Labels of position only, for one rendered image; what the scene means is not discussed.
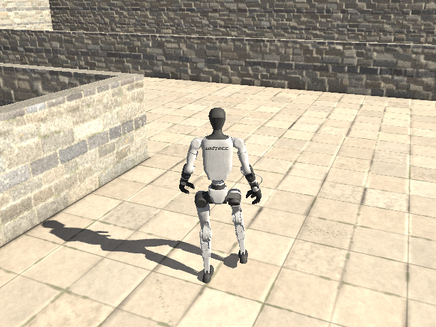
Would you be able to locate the robot right forearm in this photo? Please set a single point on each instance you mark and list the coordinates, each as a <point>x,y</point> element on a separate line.
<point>252,180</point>

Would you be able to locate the right robot hand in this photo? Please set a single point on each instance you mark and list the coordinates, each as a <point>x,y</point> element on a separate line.
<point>253,194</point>

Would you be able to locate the humanoid robot torso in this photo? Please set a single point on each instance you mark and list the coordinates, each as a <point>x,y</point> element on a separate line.
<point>217,162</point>

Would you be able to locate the robot left upper arm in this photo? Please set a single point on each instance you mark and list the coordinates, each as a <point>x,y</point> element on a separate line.
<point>196,143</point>

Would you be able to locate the left robot thigh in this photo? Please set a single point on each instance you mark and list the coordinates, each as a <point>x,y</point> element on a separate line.
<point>203,209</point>

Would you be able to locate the left robot hand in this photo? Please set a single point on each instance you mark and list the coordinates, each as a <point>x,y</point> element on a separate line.
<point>181,187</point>

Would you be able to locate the robot left forearm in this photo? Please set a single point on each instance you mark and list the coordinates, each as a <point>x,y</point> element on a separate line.
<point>184,177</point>

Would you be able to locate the robot right upper arm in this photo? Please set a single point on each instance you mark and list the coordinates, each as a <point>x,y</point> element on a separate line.
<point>239,144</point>

